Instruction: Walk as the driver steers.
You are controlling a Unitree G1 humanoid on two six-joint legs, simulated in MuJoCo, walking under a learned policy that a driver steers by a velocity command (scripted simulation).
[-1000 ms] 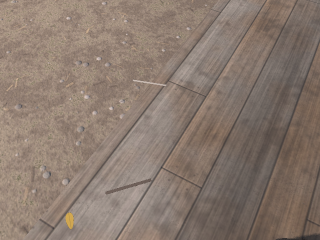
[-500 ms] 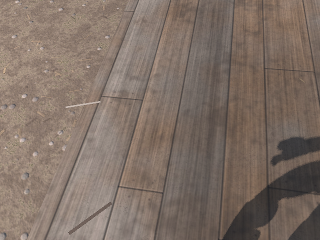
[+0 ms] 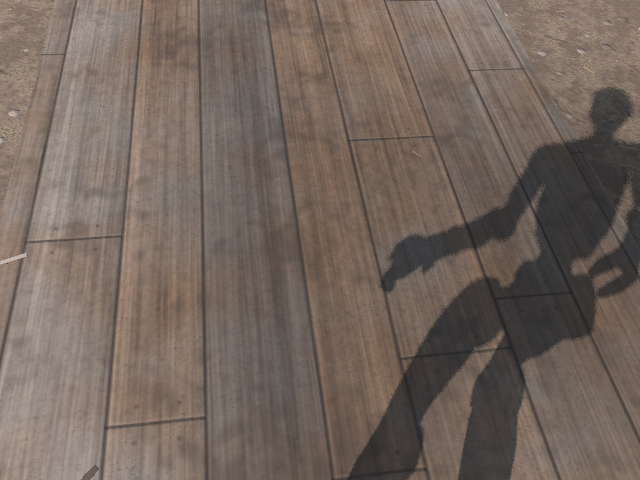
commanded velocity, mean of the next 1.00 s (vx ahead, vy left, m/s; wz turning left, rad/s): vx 0.29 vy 0.00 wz -0.09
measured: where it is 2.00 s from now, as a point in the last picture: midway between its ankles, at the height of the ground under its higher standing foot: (326, 307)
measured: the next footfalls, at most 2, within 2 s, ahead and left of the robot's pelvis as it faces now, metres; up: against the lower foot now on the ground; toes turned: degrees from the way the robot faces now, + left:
right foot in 0.18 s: +0.03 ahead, -0.15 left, +0.00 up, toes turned +0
left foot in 0.58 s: +0.15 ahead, +0.10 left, +0.00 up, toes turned -1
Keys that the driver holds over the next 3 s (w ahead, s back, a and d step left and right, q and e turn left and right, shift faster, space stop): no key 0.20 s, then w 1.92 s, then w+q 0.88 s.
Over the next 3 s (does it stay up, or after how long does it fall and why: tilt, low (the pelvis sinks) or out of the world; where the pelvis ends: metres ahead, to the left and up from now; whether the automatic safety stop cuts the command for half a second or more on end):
stays up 1.35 0.04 0.00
